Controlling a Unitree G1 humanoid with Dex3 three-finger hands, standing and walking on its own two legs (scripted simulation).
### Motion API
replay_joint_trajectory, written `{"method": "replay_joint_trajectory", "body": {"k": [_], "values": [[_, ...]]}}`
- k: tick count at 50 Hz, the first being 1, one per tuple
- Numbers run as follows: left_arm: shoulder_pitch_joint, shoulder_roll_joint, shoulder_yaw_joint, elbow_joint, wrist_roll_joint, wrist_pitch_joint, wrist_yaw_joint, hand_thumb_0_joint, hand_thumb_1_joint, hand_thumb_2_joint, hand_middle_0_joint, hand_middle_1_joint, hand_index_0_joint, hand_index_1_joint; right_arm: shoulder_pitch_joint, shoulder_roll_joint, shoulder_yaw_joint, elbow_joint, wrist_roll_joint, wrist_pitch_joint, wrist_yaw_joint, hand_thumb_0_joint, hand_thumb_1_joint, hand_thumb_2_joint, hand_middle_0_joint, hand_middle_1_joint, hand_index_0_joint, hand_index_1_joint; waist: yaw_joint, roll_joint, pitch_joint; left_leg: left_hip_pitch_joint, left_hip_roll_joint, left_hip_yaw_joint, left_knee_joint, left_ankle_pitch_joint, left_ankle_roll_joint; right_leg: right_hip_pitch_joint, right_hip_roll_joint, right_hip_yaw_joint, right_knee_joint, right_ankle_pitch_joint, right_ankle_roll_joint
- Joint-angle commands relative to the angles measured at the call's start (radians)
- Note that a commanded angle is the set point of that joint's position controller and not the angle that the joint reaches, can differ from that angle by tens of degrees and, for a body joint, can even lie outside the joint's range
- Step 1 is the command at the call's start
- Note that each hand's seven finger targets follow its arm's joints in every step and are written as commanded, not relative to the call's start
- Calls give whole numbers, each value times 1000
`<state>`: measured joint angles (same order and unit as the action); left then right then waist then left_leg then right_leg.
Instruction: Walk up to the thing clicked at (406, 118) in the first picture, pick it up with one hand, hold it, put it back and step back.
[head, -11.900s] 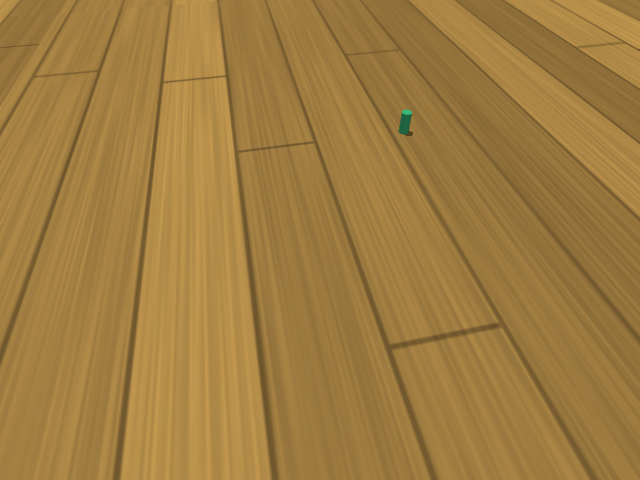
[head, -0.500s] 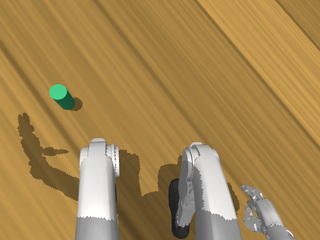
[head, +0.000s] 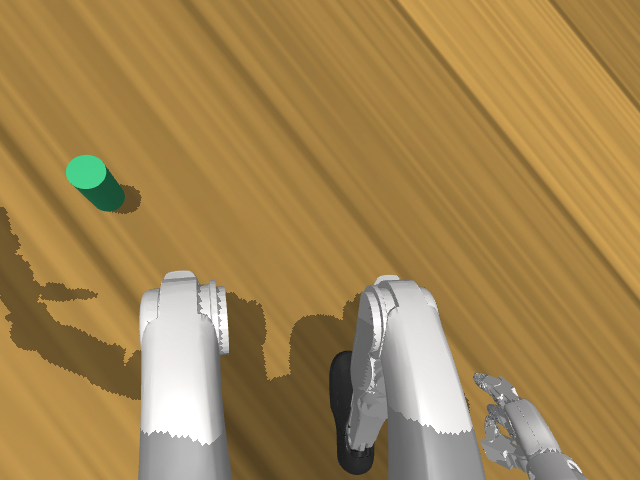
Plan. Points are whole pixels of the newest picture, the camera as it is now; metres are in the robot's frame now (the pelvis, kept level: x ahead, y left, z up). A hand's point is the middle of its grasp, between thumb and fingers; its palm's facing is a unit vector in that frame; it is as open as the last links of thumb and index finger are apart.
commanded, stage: go down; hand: left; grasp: from the side
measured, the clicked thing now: (98, 185) +0.48 +0.34 -0.31
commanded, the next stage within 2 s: approach in 0.12 s
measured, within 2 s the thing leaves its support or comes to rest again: neither
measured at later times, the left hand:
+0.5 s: hand out of the picture +0.37 +0.50 -0.04, palm faces +0.49 -0.87 -0.01, open 17.6 cm
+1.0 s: hand (41, 201) +0.42 +0.38 -0.23, palm faces +0.44 -0.90 -0.01, open 17.4 cm
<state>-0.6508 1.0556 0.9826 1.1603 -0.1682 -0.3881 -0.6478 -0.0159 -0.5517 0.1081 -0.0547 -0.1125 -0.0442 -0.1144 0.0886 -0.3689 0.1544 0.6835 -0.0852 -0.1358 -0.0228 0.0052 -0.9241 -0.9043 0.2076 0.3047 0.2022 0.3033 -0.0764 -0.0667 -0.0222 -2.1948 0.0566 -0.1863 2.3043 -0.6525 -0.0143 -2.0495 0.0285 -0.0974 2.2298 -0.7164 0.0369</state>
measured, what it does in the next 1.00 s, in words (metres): lowers itself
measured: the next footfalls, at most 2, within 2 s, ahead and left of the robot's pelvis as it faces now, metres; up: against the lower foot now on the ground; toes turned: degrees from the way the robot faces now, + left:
none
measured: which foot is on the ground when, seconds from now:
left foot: down 0.00-1.00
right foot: down 0.00-1.00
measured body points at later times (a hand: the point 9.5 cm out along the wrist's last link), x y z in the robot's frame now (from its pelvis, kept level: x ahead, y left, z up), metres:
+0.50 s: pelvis +0.00 +0.00 -0.02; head +0.22 +0.12 +0.34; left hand +0.34 +0.54 -0.03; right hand +0.17 -0.26 -0.10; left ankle +0.09 +0.13 -0.33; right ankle +0.10 -0.13 -0.33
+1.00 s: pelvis -0.01 +0.01 -0.08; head +0.23 +0.17 +0.26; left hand +0.39 +0.43 -0.22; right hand +0.15 -0.25 -0.12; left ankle +0.09 +0.13 -0.33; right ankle +0.10 -0.13 -0.33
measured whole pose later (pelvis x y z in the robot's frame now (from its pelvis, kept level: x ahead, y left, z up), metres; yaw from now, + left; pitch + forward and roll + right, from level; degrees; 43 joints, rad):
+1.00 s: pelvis -0.01 +0.01 -0.08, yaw -7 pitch +16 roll -15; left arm -0.67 1.03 0.83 1.50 -0.13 -0.87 -0.32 -0.02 -0.60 0.11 -0.07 -0.17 -0.07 -0.16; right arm -0.15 -0.38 0.46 0.57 -0.30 0.02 0.05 0.00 -0.92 -0.90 0.21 0.31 0.20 0.30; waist -0.20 -0.27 0.25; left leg -2.25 0.06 -0.36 2.61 -0.68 -0.02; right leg -2.07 0.11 -0.20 2.43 -0.68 0.07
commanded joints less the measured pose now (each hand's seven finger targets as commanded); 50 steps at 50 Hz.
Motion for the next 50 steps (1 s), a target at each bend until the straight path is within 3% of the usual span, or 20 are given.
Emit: {"method": "replay_joint_trajectory", "body": {"k": [1, 5, 8, 11, 13, 15, 19, 22, 26, 28, 34, 35, 37, 39, 44, 45, 46, 50], "values": [[-151, 469, 47, -230, -33, -56, -2, 0, -542, 100, -53, -114, -49, -119, 133, -275, -93, -37, 3, -10, -18, 0, -925, -909, 199, 300, 199, 300, 53, 410, -645, 624, 21, 51, -315, 146, 14, 154, 22, -70, -175, 162, -77], [-172, 512, 67, -241, -36, -59, 7, 0, -575, 100, -55, -113, -49, -121, 138, -266, -80, -38, 1, -1, -16, 0, -927, -910, 199, 300, 199, 300, 49, 377, -652, 569, 13, 69, -288, 145, 22, 203, 26, -63, -190, 156, -73], [-166, 474, 44, -206, -38, -64, 5, 0, -570, 113, -51, -114, -45, -123, 128, -261, -75, -33, -2, 5, -17, 0, -924, -910, 199, 300, 199, 300, 34, 349, -588, 519, 14, 75, -282, 84, 28, 187, 31, -65, -200, 113, -71], [-176, 506, 52, -186, -32, -69, 7, 0, -597, 156, -69, -141, -42, -173, 117, -269, -68, -47, -6, 7, -16, 0, -933, -911, 199, 301, 199, 301, 29, 353, -583, 512, 16, 68, -282, 54, 28, 190, 33, -70, -198, 98, -69], [-181, 526, 59, -156, -36, -77, 5, 0, -611, 34, -88, -101, -75, -116, 95, -270, -59, -64, -5, 9, -16, 0, -912, -904, 198, 300, 198, 300, 27, 329, -557, 476, 14, 71, -273, 32, 32, 185, 36, -71, -200, 78, -68], [-179, 457, 27, -99, -54, -90, -5, 0, -611, 33, -88, -102, -76, -117, 88, -274, -49, -65, -8, 9, -15, 0, -912, -904, 198, 300, 198, 300, -4, 320, -512, 469, 18, 57, -259, 23, 31, 147, 38, -84, -181, 76, -67], [-188, 447, 14, 25, -64, -117, -2, 0, -611, 34, -88, -100, -76, -115, 64, -284, -19, -98, -17, 9, -11, 0, -907, -902, 198, 300, 198, 300, -29, 268, -479, 437, 20, 36, -221, 36, 31, 133, 42, -99, -159, 90, -64], [-198, 421, -25, 91, -44, -145, 14, 0, -611, 56, -82, -109, -73, -123, 55, -291, 0, -105, -36, 17, -6, 0, -898, -900, 198, 301, 198, 301, -52, 263, -471, 446, 24, 34, -184, 61, 28, 134, 47, -109, -148, 111, -63], [-229, 462, -22, 93, -16, -215, 63, 0, -611, 74, -76, -112, -67, -126, 27, -302, 31, -116, -67, 38, 4, 0, -890, -899, 198, 301, 198, 301, -55, 303, -479, 469, 34, 24, -156, 72, 20, 145, 52, -123, -115, 120, -62], [-231, 502, 2, 65, -6, -262, 90, 0, -611, 78, -76, -117, -68, -130, 12, -306, 50, -118, -91, 52, 10, 0, -895, -900, 198, 300, 198, 301, -51, 342, -527, 514, 38, 27, -125, 147, 15, 179, 55, -125, -97, 169, -59], [-218, 499, -11, 56, 38, -376, 179, 0, -611, 130, -66, -165, -65, -172, -46, -316, 92, -100, -153, 104, 26, 0, -902, -902, 198, 300, 199, 300, -56, 446, -506, 556, 55, 10, -83, 206, -2, 167, 64, -142, -36, 202, -60], [-213, 525, 0, 53, 49, -391, 197, 0, -611, 133, -69, -172, -68, -178, -56, -322, 101, -107, -163, 112, 28, 0, -902, -902, 198, 300, 199, 300, -56, 463, -508, 563, 58, 5, -81, 214, -6, 175, 67, -150, -27, 205, -61], [-185, 496, -12, 81, 58, -419, 221, 0, -611, 122, -72, -176, -74, -178, -77, -327, 115, -113, -181, 127, 31, 0, -912, -904, 199, 300, 199, 300, -69, 473, -491, 567, 64, -3, -60, 237, -9, 178, 71, -159, -15, 224, -59], [-178, 424, -57, 104, 61, -445, 244, 0, -611, 131, -68, -181, -71, -183, -101, -330, 129, -115, -195, 136, 38, 0, -917, -905, 199, 300, 199, 300, -96, 456, -438, 531, 66, -12, -50, 211, -10, 174, 75, -172, -7, 217, -58], [-169, 302, -151, 180, 22, -513, 287, 0, -611, 82, -71, -162, -85, -154, -158, -340, 174, -129, -210, 148, 45, 0, -918, -902, 199, 300, 199, 300, -149, 386, -359, 465, 72, -42, -15, 130, -9, 168, 85, -207, 3, 184, -49], [-172, 299, -159, 185, 17, -528, 299, 0, -611, 81, -69, -162, -86, -152, -166, -345, 183, -133, -213, 150, 46, 0, -920, -902, 199, 300, 199, 300, -162, 369, -357, 442, 71, -50, -7, 104, -8, 181, 88, -214, 2, 175, -46], [-170, 312, -151, 180, 11, -545, 317, 0, -611, 90, -65, -162, -82, -151, -177, -345, 191, -136, -215, 150, 46, 0, -915, -901, 199, 300, 199, 300, -154, 356, -349, 413, 68, -45, 7, 80, -4, 196, 90, -211, -2, 166, -45], [-160, 320, -131, 183, 0, -604, 392, 0, -611, 112, -59, -173, -81, -159, -196, -355, 220, -146, -230, 164, 51, 0, -912, -901, 199, 300, 199, 300, -154, 366, -351, 432, 73, -62, 21, 108, -9, 226, 97, -226, 13, 196, -40]]}}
